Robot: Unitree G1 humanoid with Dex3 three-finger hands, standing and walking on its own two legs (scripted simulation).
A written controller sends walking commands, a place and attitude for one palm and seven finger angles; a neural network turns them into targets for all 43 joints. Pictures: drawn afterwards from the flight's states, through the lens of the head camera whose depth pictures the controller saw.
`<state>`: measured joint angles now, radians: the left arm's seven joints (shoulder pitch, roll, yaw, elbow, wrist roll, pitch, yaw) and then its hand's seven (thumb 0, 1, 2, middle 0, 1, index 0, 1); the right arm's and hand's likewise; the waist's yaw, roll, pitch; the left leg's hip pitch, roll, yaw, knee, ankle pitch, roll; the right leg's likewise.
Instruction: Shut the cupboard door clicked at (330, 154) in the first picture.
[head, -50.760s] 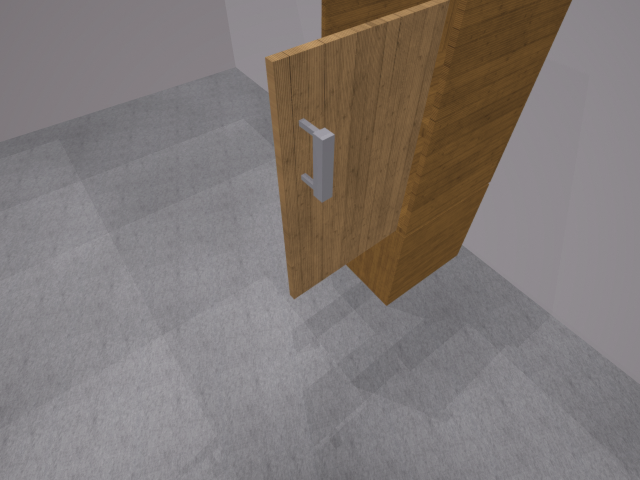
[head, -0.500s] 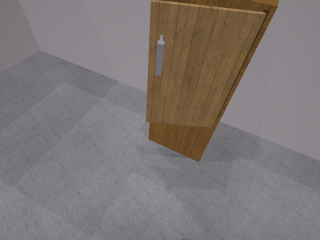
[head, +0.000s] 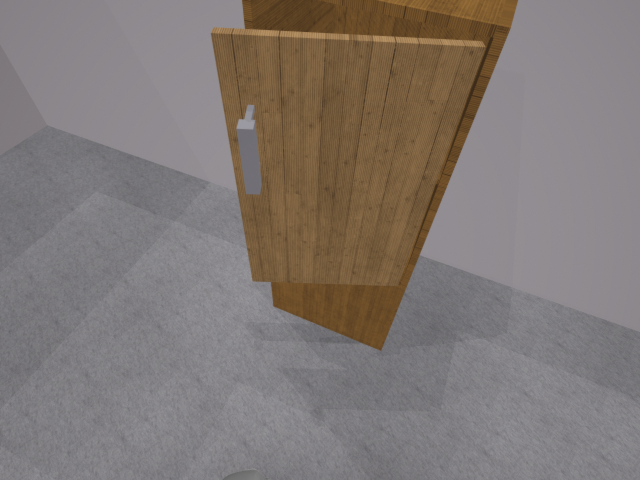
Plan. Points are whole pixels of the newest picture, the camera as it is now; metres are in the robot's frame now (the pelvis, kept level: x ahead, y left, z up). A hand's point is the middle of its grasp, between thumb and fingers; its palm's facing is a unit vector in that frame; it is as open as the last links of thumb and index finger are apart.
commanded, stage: take the last steps up to it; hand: left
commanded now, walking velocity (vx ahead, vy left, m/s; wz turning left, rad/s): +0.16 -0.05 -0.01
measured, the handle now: (252, 150) +0.57 +0.13 +0.08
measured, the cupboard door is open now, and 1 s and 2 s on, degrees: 23 23 23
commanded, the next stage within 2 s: come to a stop and stand still in 0.04 s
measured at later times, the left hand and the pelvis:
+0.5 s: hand (217, 469) +0.17 +0.15 -0.17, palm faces +0.03 -0.97 -0.24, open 7.3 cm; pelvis +0.10 -0.04 +0.00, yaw +1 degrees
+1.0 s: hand out of the picture +0.10 +0.17 -0.17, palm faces +0.01 -0.97 -0.23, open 7.4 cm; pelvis +0.08 -0.01 +0.00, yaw +0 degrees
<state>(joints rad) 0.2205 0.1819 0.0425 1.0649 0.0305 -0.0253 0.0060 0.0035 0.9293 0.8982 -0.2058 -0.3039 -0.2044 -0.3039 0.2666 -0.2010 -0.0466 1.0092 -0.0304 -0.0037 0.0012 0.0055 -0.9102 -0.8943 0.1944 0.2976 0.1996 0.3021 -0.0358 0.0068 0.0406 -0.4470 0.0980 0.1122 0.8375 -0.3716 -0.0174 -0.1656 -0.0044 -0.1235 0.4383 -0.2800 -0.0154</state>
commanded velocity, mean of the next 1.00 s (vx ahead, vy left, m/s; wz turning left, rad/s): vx -0.08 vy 0.03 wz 0.00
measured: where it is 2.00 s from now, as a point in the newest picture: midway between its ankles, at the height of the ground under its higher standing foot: outside the picture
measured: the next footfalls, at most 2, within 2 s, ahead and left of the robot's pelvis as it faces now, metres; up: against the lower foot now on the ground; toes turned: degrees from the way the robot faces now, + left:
left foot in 0.06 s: +0.12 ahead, +0.09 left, +0.00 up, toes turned +8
right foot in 0.32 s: +0.17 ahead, -0.17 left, +0.00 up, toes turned -2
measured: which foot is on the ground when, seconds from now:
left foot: up 0.00-0.04, down 0.06-0.38, up 0.40-0.64, down 0.66-1.00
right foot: down 0.00-0.08, up 0.10-0.30, down 0.32-0.66, up 0.68-0.88, down 0.90-1.00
